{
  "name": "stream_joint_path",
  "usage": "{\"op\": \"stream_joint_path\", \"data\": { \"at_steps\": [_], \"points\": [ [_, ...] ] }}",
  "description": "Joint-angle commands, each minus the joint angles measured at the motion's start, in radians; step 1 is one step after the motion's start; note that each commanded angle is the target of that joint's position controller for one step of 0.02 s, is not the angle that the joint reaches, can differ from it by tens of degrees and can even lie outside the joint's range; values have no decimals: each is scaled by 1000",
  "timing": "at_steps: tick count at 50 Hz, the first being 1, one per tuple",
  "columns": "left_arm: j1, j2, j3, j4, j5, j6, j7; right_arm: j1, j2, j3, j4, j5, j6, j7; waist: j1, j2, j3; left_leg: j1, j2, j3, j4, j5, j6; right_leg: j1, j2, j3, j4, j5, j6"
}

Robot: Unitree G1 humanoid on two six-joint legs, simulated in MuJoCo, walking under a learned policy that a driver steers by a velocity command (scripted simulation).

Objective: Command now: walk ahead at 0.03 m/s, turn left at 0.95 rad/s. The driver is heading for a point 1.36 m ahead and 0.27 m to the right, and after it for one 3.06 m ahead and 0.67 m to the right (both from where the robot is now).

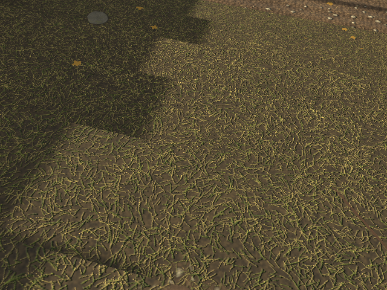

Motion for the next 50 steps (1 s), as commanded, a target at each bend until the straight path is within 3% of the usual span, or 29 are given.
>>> {"op": "stream_joint_path", "data": {
  "at_steps": [1,3,4,6,9,14,16,18,19,20,21,22,23,24,26,28,30,31,32,33,35,39,41,42,43,44,45,47,50],
  "points": [
    [-145,70,2,-167,-13,3,9,126,-257,-64,-44,-40,-20,-45,-70,215,67,94,300,-554,-466,174,209,-340,91,233,301,-77,40],
    [-44,84,3,-102,2,-12,22,-18,-214,-54,-64,-29,-20,-53,10,226,42,72,173,-378,-435,188,156,-264,102,221,315,140,15],
    [7,100,8,-63,10,-13,19,-43,-168,-39,-72,-19,-23,-51,19,210,5,70,147,-325,-414,296,159,-206,111,209,337,178,10],
    [13,92,6,-50,2,-5,7,-5,-123,-22,-53,-8,-34,-41,7,141,-51,125,147,-311,-380,449,163,-160,123,211,331,170,-1],
    [-21,51,-12,-58,-11,3,-3,71,-120,-21,-14,-10,-46,-38,-31,135,-64,222,160,-337,-366,471,174,-151,130,221,194,153,-18],
    [-42,40,-22,-60,-22,2,-4,76,-106,-9,10,-26,-52,-32,-52,175,-43,173,173,-379,-343,451,178,18,159,219,-41,87,-62],
    [-16,40,-22,-53,-30,-2,0,64,-108,-6,19,-27,-54,-28,-41,186,-39,131,166,-399,-332,487,164,122,181,203,-142,65,-81],
    [53,19,-28,-29,-24,-14,8,27,-95,2,21,-11,-56,-33,14,148,-37,62,125,-402,-297,411,103,299,181,195,-402,230,-101],
    [69,43,-27,-26,-8,-28,17,48,-61,11,22,-12,-62,-36,6,81,-45,6,75,-384,-252,279,49,387,93,286,-492,273,-111],
    [79,104,-27,-42,7,-41,20,110,16,27,19,-19,-65,-39,-32,-141,-87,-55,-43,-259,-72,-1,-4,463,-146,544,-572,390,-149],
    [27,140,-21,-36,-9,-38,15,68,-43,16,10,-18,-56,-39,-26,-231,-38,-41,-107,-148,-99,-154,-17,301,-213,634,-564,546,-258],
    [0,89,-32,-39,-16,-42,10,51,-65,8,30,-22,-50,-38,-22,-145,-12,5,-74,-151,-48,-138,-27,272,-166,578,-567,498,-265],
    [-32,64,-40,-36,-20,-43,7,45,-52,9,50,-15,-48,-30,-27,-132,0,34,-74,-140,-53,-75,-30,251,-110,509,-555,464,-243],
    [-55,62,-42,-37,-14,-40,7,53,-37,13,67,-8,-48,-24,-35,-134,-1,70,-79,-122,-61,-30,-36,241,-54,438,-541,463,-217],
    [-53,70,-38,-25,-18,-37,9,62,-13,24,85,-6,-49,-15,-29,-159,-15,103,-81,-81,-130,21,-44,275,-10,374,-509,531,-201],
    [-35,66,-37,-14,-26,-32,4,64,4,35,102,-8,-51,-18,-27,-125,-38,155,-73,-57,-251,99,-47,306,-1,359,-473,555,-193],
    [-37,51,-38,-11,-25,-32,-2,46,-4,42,113,-22,-57,-24,-23,-91,-49,249,-22,-109,-349,251,-42,274,8,360,-458,491,-152],
    [-33,41,-39,-15,-20,-34,-7,52,-27,41,118,-29,-64,-28,-13,-62,-60,284,32,-162,-349,306,-38,250,21,361,-454,423,-131],
    [4,15,-45,-7,-25,-34,-22,37,-46,35,144,-23,-65,-31,24,42,-24,243,42,-170,-324,290,-26,238,69,340,-495,345,-117],
    [-24,50,-34,3,-25,-32,-26,35,-34,32,145,-20,-70,-31,-6,39,7,200,34,-152,-328,224,-27,251,77,347,-480,316,-117],
    [-76,106,-8,-17,-31,-26,-35,39,-63,20,146,-26,-75,-44,-19,27,18,163,19,-109,-299,179,-29,241,81,385,-434,391,-137],
    [-96,103,11,-53,-31,-19,-46,74,-76,4,132,-26,-77,-67,-33,33,-1,160,40,-90,-261,80,-7,131,103,446,-352,410,-171],
    [-113,72,9,-78,-31,-17,-50,101,-105,-8,121,-29,-73,-75,-47,128,-3,220,151,-189,-347,96,47,9,183,372,-226,288,-140],
    [-97,48,5,-82,-23,-13,-51,107,-132,-15,121,-36,-72,-78,-47,227,-7,248,283,-282,-405,218,112,-37,244,261,-89,139,-121],
    [-86,55,13,-81,-8,-5,-48,82,-122,-11,100,-33,-78,-84,-47,245,-12,245,396,-330,-410,409,191,-76,227,206,100,-80,-117],
    [-99,68,20,-89,-8,2,-48,80,-102,-5,88,-32,-82,-87,-47,169,0,238,428,-310,-405,547,231,-107,188,205,203,-126,-112],
    [-92,56,18,-90,-15,9,-49,54,-92,-2,84,-31,-81,-88,-24,128,4,232,398,-238,-391,564,210,-93,154,209,196,-99,-107],
    [-76,32,7,-97,-30,18,-62,-18,-102,-8,70,-37,-79,-83,1,178,-3,193,302,-81,-352,523,112,23,140,184,61,-1,-104],
    [-78,51,14,-110,-43,26,-66,16,-126,-21,67,-28,-74,-63,-27,213,-33,196,298,6,-282,414,54,131,184,113,-91,34,-106]
  ]
}}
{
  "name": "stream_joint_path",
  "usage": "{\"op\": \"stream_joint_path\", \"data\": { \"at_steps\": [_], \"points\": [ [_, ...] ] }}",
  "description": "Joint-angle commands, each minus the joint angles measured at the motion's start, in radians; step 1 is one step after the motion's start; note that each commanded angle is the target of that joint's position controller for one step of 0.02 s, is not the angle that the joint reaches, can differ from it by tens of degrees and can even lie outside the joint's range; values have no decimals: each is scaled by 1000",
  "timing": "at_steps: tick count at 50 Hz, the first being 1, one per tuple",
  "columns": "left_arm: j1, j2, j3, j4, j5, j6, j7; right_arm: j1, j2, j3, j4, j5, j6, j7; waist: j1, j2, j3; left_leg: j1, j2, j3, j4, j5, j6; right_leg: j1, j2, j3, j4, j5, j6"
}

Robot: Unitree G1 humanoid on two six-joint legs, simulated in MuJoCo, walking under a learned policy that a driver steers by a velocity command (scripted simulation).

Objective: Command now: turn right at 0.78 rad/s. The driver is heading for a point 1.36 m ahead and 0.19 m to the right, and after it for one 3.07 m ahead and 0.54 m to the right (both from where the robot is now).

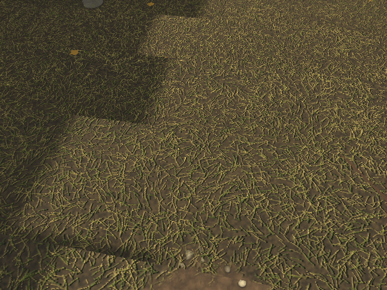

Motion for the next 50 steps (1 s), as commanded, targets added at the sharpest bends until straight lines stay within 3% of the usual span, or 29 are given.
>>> {"op": "stream_joint_path", "data": {
  "at_steps": [1,2,3,4,5,6,7,9,11,14,19,22,26,27,28,29,30,31,32,33,35,37,40,44,46,47,48,49,50],
  "points": [
    [-19,64,18,-88,-6,-5,2,-18,-158,-47,-71,15,-9,14,-3,125,-111,33,229,-89,-48,305,102,103,21,-58,-164,67,-7],
    [17,66,22,-78,1,-10,12,-5,-157,-50,-71,25,-9,24,22,63,-129,-18,208,-43,66,212,69,198,40,-40,-278,137,-17],
    [65,127,38,-69,19,-24,27,29,-135,-49,-73,29,-6,37,45,-125,-117,-173,135,33,306,3,11,301,-55,196,-459,211,-52],
    [113,315,71,-104,18,-38,27,-10,-56,-24,-160,16,3,45,34,-354,-115,-513,-50,3,537,-402,-60,408,-361,714,-506,606,-188],
    [241,327,89,-76,1,-35,21,-99,-100,-25,-187,-17,7,36,127,-221,-225,-565,-59,-194,619,-373,-38,461,-363,798,-551,296,-297],
    [235,276,70,-55,13,-27,24,-146,-109,-27,-192,-13,4,37,108,-165,-143,-629,-43,-234,637,-272,-16,428,-324,776,-601,-149,-296],
    [179,223,53,-55,16,-15,30,-165,-130,-35,-182,-10,-7,40,81,-131,-47,-641,-22,-228,595,-157,-4,346,-272,712,-647,-391,-253],
    [104,185,37,-67,11,-16,43,-105,-137,-39,-132,-21,-17,47,30,-149,-19,-530,-13,-214,503,-4,-26,250,-174,599,-673,-302,-196],
    [133,183,34,-45,9,-34,39,-92,-112,-30,-108,-24,-21,54,26,-99,-36,-488,-25,-205,461,84,-48,242,-133,549,-664,-193,-189],
    [199,194,37,-13,4,-57,40,-132,-91,-20,-105,-12,-27,51,44,-75,-28,-497,-46,-211,345,137,-60,271,-111,546,-641,-54,-203],
    [256,196,34,10,9,-68,50,-201,-84,-12,-115,-4,-40,38,61,-140,-44,-432,-95,-219,218,134,-48,274,-88,552,-529,346,-206],
    [284,172,25,26,15,-65,58,-233,-71,-1,-123,7,-51,30,76,-158,-64,-341,-123,-190,163,133,-24,256,-78,537,-432,646,-180],
    [231,170,21,22,11,-59,77,-150,-78,4,-102,14,-68,13,23,-158,-73,-120,-143,-194,-21,118,17,212,-52,578,-347,720,-112],
    [208,168,19,23,0,-64,82,-87,-81,3,-87,11,-77,2,-22,-137,-88,-4,-125,-208,-129,202,36,182,-30,560,-284,706,-84],
    [208,131,7,5,-17,-71,84,-11,-139,-11,-91,4,-86,-8,-47,-29,-178,176,24,-353,-173,178,77,128,6,489,-118,595,-42],
    [286,82,-2,-15,-37,-69,86,28,-239,-29,-107,12,-71,-13,-20,225,-302,405,278,-701,-185,366,191,-69,168,291,136,36,10],
    [299,172,17,4,15,-58,95,66,-208,-30,-78,42,-53,0,-23,215,-291,343,327,-849,-184,465,261,-146,179,237,251,-198,9],
    [288,171,18,39,33,-51,93,35,-132,-13,-86,53,-49,7,-2,100,-198,255,294,-750,-176,467,253,-155,135,248,313,-154,19],
    [245,146,10,51,28,-45,86,-14,-78,2,-90,44,-48,11,6,54,-144,173,232,-638,-191,485,228,-127,115,233,301,-96,30],
    [214,122,3,52,18,-36,79,-47,-45,16,-87,31,-48,11,18,73,-116,113,179,-542,-217,509,195,-95,95,226,251,-55,39],
    [206,96,-8,69,10,-19,68,-52,-51,18,-62,13,-57,12,29,144,-116,51,114,-422,-223,661,186,-9,95,194,211,9,58],
    [196,88,-14,84,6,-14,65,-33,-41,24,-43,16,-66,17,33,133,-146,44,106,-376,-224,724,190,41,94,196,146,31,60],
    [125,61,-33,102,11,-6,70,-36,-46,29,-16,19,-65,22,27,135,-140,32,95,-343,-244,583,191,92,61,150,-34,38,58],
    [43,48,-51,123,9,-1,77,-11,-78,21,12,21,-40,26,0,136,-123,-8,91,-372,-258,328,195,193,43,77,-252,105,42],
    [46,33,-62,147,17,-12,83,-17,-75,23,22,26,-28,22,25,94,-104,-64,73,-370,-231,235,160,295,35,76,-442,241,20],
    [34,51,-64,148,30,-23,88,0,-63,27,28,25,-31,20,22,60,-109,-110,71,-377,-224,202,124,361,-20,159,-483,300,6],
    [45,89,-65,151,42,-37,96,7,-43,32,25,26,-36,22,12,-7,-124,-144,36,-336,-173,169,93,407,-131,282,-519,359,-19],
    [-24,109,-64,171,26,-47,100,64,1,42,45,42,-31,28,-59,-135,-83,-61,-47,-266,-214,97,80,259,-160,292,-506,386,-52],
    [-55,71,-72,170,19,-58,98,49,-23,38,66,35,-27,26,-37,-117,-73,5,-49,-271,-209,124,72,220,-138,259,-504,337,-44]
  ]
}}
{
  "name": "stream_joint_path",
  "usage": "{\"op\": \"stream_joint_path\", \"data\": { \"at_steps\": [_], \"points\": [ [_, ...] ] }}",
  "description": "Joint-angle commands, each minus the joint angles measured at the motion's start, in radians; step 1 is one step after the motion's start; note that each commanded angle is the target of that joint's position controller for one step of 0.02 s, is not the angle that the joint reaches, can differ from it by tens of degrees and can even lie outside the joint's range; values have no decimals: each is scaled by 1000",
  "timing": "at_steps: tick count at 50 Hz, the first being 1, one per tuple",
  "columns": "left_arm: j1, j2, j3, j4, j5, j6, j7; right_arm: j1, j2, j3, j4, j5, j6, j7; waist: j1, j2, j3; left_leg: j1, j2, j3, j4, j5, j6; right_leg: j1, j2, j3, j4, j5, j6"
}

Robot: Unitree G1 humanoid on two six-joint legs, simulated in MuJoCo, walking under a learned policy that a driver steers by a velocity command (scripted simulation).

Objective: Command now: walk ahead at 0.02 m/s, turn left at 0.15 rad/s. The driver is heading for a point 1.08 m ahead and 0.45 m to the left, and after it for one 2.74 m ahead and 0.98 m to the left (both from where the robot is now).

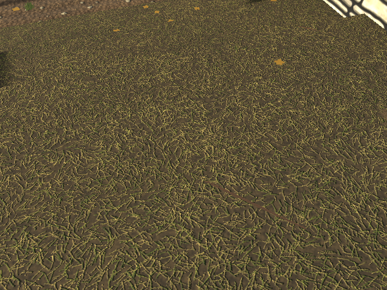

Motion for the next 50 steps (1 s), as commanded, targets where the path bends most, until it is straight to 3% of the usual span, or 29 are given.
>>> {"op": "stream_joint_path", "data": {
  "at_steps": [1,2,4,7,9,11,13,15,16,17,18,19,21,24,26,28,31,33,35,38,40,43,44,45,46,47,48,49,50],
  "points": [
    [-56,143,25,-35,-7,-39,13,-23,-137,-36,-45,3,-6,-2,10,-80,-11,-23,66,-117,-71,71,21,33,-130,103,-102,121,-50],
    [-41,178,38,-29,-6,-36,23,-39,-163,-47,-56,7,-6,-2,21,-82,-22,-50,56,-122,-23,117,28,64,-122,90,-90,149,-53],
    [1,205,54,-14,-13,-27,39,-32,-163,-55,-72,12,-4,4,33,-112,-43,-126,33,-106,93,131,32,116,-158,81,-61,257,-83],
    [-3,191,63,-27,-11,-10,44,-8,-136,-63,-87,0,12,1,44,-152,-43,-212,-2,-15,304,-172,20,116,-322,137,-77,437,-184],
    [-17,173,63,-43,-4,-10,41,-43,-142,-76,-113,-5,30,9,48,-115,-9,-267,47,9,436,-323,18,88,-394,139,-107,488,-229],
    [-66,179,69,-56,3,-11,36,-48,-128,-76,-133,5,40,23,30,-110,-5,-216,75,22,377,-251,12,59,-358,50,-101,450,-180],
    [-96,192,76,-70,5,-11,30,-22,-135,-82,-142,9,43,32,24,-145,-28,-138,63,45,311,-209,19,41,-325,-24,-69,397,-136],
    [-111,200,83,-76,0,-8,24,13,-139,-91,-143,11,43,35,5,-124,-52,-48,36,76,194,-141,35,17,-311,-82,14,301,-91],
    [-104,192,84,-77,-3,-6,19,55,-138,-97,-134,6,39,28,-17,-64,-70,38,20,47,89,-70,50,-31,-281,-131,128,210,-52],
    [-73,179,84,-83,-1,-3,10,81,-214,-117,-145,-11,26,14,-32,151,-56,109,148,-235,-118,56,94,-170,-184,-211,379,-58,16],
    [-146,127,67,-171,4,6,8,127,-371,-152,-160,-6,22,17,-43,336,-63,209,371,-693,-189,342,242,-471,30,-150,549,-476,69],
    [-139,151,65,-158,17,8,15,169,-359,-158,-154,4,21,15,-53,193,-108,247,372,-672,-171,352,295,-493,-12,-1,664,-453,60],
    [-126,173,70,-133,-7,-9,14,70,-275,-139,-173,6,29,-5,-4,75,-40,189,271,-488,-156,308,248,-494,-70,21,656,-246,57],
    [-98,187,74,-115,9,-4,9,36,-237,-129,-201,15,36,-8,5,60,-95,186,190,-393,-137,435,179,-418,-69,18,613,-120,73],
    [-105,181,73,-128,2,5,5,64,-256,-137,-198,22,34,-5,1,40,-108,189,172,-403,-133,391,152,-421,-56,27,574,-85,79],
    [-135,171,69,-149,9,9,-3,85,-276,-142,-200,23,41,-9,-16,58,-92,196,157,-447,-147,299,130,-465,-41,30,545,-64,77],
    [-153,184,69,-164,10,7,-1,92,-291,-145,-205,13,44,-16,-26,95,-74,182,135,-506,-153,223,115,-481,-23,50,496,-42,70],
    [-148,184,62,-164,29,2,-13,94,-296,-148,-200,5,41,-5,-27,96,-104,116,108,-556,-218,-102,142,-417,-5,33,515,-36,71],
    [-157,198,63,-166,34,-13,-24,77,-297,-147,-202,-4,36,12,-26,123,-68,63,91,-612,-266,-338,173,-392,3,34,467,-66,67],
    [-162,194,53,-164,29,-49,-30,78,-259,-133,-186,-11,18,18,-41,139,-33,62,91,-600,-239,-281,178,-355,-2,16,362,-52,56],
    [-176,182,45,-178,22,-69,-34,76,-255,-128,-175,-15,9,19,-50,137,-22,32,93,-596,-215,-237,181,-285,2,3,277,-70,46],
    [-59,172,44,-159,-9,-87,-20,-1,-224,-111,-185,-20,4,29,21,115,-18,-142,94,-604,-189,-163,158,17,-2,-18,106,-71,9],
    [30,166,46,-139,-10,-95,-8,-33,-215,-105,-184,-18,3,23,76,71,-10,-234,70,-590,-136,-185,139,172,-12,-21,-6,-5,-11],
    [106,192,56,-124,4,-105,5,-29,-184,-95,-173,-8,-6,16,113,-32,-21,-364,3,-508,37,-295,95,342,-63,42,-63,-49,-30],
    [194,245,62,-140,30,-111,11,-9,-103,-72,-178,11,-25,15,134,-206,-106,-413,-98,-329,378,-334,53,437,-281,342,-154,-352,-72],
    [193,335,86,-137,28,-108,2,-27,-136,-75,-210,11,-46,12,100,-159,-46,-603,-144,-262,487,-278,49,416,-406,645,-195,-392,-178],
    [184,311,100,-112,6,-108,-12,-115,-200,-84,-221,-10,-48,8,105,-79,36,-709,-53,-228,554,-178,44,336,-426,665,-224,-442,-229],
    [174,251,88,-122,-5,-119,-23,-159,-224,-88,-213,-20,-52,16,107,-25,56,-697,-23,-230,572,-98,26,302,-368,574,-230,-404,-211],
    [164,221,77,-127,-2,-128,-31,-151,-216,-87,-202,-26,-51,28,92,-39,53,-665,-8,-227,570,-48,14,273,-315,489,-226,-333,-182]
  ]
}}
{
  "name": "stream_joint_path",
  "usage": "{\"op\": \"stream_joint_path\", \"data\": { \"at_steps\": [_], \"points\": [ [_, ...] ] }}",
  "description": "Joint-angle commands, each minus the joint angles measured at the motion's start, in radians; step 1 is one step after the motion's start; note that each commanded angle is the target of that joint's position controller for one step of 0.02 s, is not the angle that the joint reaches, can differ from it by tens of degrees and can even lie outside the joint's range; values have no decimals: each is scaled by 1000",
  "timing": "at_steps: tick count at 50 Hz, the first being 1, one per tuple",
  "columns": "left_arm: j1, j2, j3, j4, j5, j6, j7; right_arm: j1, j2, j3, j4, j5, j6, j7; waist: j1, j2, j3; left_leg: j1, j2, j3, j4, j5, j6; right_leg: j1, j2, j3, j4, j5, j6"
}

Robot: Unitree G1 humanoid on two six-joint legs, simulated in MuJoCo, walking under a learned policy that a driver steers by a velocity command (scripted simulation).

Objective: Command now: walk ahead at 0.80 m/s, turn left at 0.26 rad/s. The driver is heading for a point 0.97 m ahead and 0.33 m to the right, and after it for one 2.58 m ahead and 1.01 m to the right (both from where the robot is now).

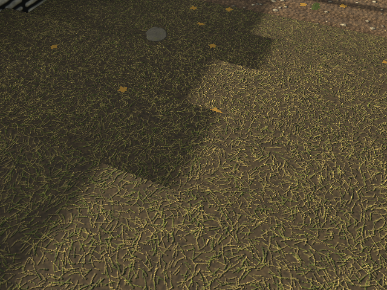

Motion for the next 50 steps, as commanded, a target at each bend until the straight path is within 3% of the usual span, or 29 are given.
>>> {"op": "stream_joint_path", "data": {
  "at_steps": [1,5,7,11,13,16,18,21,22,23,24,25,26,27,28,29,30,32,33,36,38,40,41,42,43,44,45,47,50],
  "points": [
    [68,140,39,-34,-9,-28,-13,-141,-137,-28,-101,-19,-29,17,26,-95,132,-468,112,-20,99,104,-32,242,-318,446,-284,-135,-117],
    [150,152,50,19,-21,-45,-21,-213,-100,-19,-120,-28,-13,28,38,-140,129,-400,110,50,27,235,-57,192,-251,253,-316,262,-120],
    [226,165,59,46,-1,-56,-20,-215,-116,-30,-97,-29,-17,29,49,-131,95,-440,122,75,97,300,-28,268,-263,202,-274,420,-139],
    [424,96,47,138,-1,-73,-7,-446,-107,-26,-142,-48,-48,31,111,-128,178,-647,200,158,-47,377,-11,415,-245,225,-245,374,-142],
    [342,85,45,135,-6,-79,2,-500,-53,-3,-153,-45,-60,55,90,-83,203,-355,223,208,-223,669,-19,136,-209,200,-288,264,-124],
    [262,131,54,130,-7,-72,9,-422,-68,-9,-91,-13,-39,67,63,-78,191,-91,228,202,-312,776,-24,45,-216,196,-273,261,-113],
    [300,127,51,158,5,-50,16,-410,-73,-7,-75,-16,-41,38,84,-82,204,-45,235,193,-433,703,-44,161,-197,188,-173,338,-94],
    [346,121,51,203,39,5,39,-91,-111,-26,34,-21,-62,-13,-22,-92,25,221,282,141,-585,728,-56,282,-149,213,412,565,-97],
    [311,125,63,204,22,23,46,98,-129,-37,93,-31,-64,-30,-129,-29,-36,435,305,136,-691,799,-65,175,-115,188,754,511,-87],
    [236,82,67,185,0,13,39,240,-180,-58,158,-43,-67,-33,-180,152,-56,687,361,117,-630,791,-67,-114,0,153,1083,-165,-82],
    [261,-8,40,147,-26,-15,38,305,-211,-42,180,-72,-76,-16,-119,291,-89,907,431,171,-151,1293,-152,-450,-20,202,1281,-479,-104],
    [412,-4,41,166,-77,-30,59,332,-160,-39,169,-53,-74,-1,-63,336,-266,1063,577,35,-51,1520,-100,-587,-67,167,1348,-368,-90],
    [356,29,40,161,-66,-20,65,294,-175,-57,149,-35,-63,-5,-102,269,-340,966,613,-134,-271,835,-24,-659,-104,68,1301,-202,-73],
    [236,31,40,144,-19,-3,52,231,-157,-61,141,-47,-71,-13,-100,254,-224,775,606,-226,-442,320,38,-695,-137,35,1308,-118,-67],
    [109,57,58,133,8,0,27,133,-56,-29,121,-45,-89,-17,-84,68,-78,549,521,-91,-521,196,-7,-637,-174,48,1130,61,-72],
    [94,26,53,111,16,12,8,148,-75,-29,147,-53,-109,-25,-53,156,-22,443,582,-119,-487,374,26,-619,-189,29,1152,75,-66],
    [14,-21,42,79,9,27,-15,152,-20,-14,193,-29,-122,-29,0,86,94,266,529,0,-532,468,2,-584,-219,33,994,115,-43],
    [-74,-88,18,30,2,47,-46,96,17,1,203,-10,-129,-34,38,119,153,91,449,139,-630,416,-21,-479,-211,-6,847,179,-28],
    [-99,-84,13,-23,6,48,-52,73,-2,0,186,-7,-143,-36,68,175,181,77,506,124,-615,551,-14,-500,-230,16,768,243,-44],
    [-227,-50,4,-66,5,50,-58,106,-11,1,201,-11,-126,-40,47,45,223,162,458,325,-657,725,-51,-486,-178,-119,553,210,-93],
    [-186,-30,4,-62,-13,47,-63,137,-73,-1,195,-13,-112,-56,82,42,167,174,411,449,-526,1221,-83,-244,-66,-243,443,181,-136],
    [-23,61,36,-13,-1,51,-71,129,-146,-15,185,-11,-89,-73,178,54,69,191,442,440,-259,1321,-92,12,-4,-228,347,158,-176],
    [256,117,68,78,-5,63,-64,46,-186,-25,159,-24,-75,-77,312,64,-75,42,432,423,86,1262,-99,357,22,-159,392,136,-211],
    [318,160,95,111,-38,66,-47,15,-150,-28,156,-22,-66,-67,317,-108,-111,-175,258,429,581,327,-103,553,-37,-5,280,141,-277],
    [191,213,96,65,-62,70,-32,22,-64,0,94,-32,-72,-57,193,-277,-72,-314,149,380,871,-173,-85,451,-145,318,147,166,-301],
    [148,254,95,28,-22,66,-23,58,-86,-5,-26,-8,-92,-53,98,-284,-166,-534,123,165,810,-166,-114,601,-314,736,-68,139,-467],
    [130,204,99,20,-11,63,-9,28,-129,-6,-16,-16,-108,-51,89,-93,-39,-556,175,126,651,-106,-107,463,-347,806,-207,-25,-439],
    [26,146,80,21,6,38,-3,33,-130,-11,18,-36,-83,-51,-36,25,149,-392,238,114,425,-98,-118,110,-273,652,-210,36,-378],
    [-22,140,69,8,-29,-11,-6,33,-96,-12,31,-67,-16,-46,-97,25,142,-150,260,144,134,-88,-162,-134,-127,420,-187,303,-328]
  ]
}}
